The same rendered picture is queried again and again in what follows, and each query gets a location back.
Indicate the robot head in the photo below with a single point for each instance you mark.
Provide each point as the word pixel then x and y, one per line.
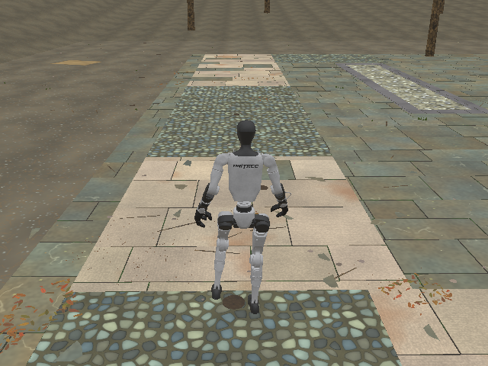
pixel 245 132

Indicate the robot left upper arm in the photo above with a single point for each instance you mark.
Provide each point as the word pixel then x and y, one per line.
pixel 217 171

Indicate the robot right upper arm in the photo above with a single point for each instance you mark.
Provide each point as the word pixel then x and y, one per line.
pixel 273 173

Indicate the robot left hand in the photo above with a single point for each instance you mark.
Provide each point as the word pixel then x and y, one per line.
pixel 198 216

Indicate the left robot forearm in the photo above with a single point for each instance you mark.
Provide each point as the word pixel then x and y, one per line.
pixel 205 201

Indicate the robot right thigh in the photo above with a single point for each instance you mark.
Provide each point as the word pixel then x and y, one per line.
pixel 259 234

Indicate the robot right hand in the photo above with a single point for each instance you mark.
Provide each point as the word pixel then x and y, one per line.
pixel 282 213

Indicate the right robot forearm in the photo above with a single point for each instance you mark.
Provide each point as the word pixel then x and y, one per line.
pixel 281 198

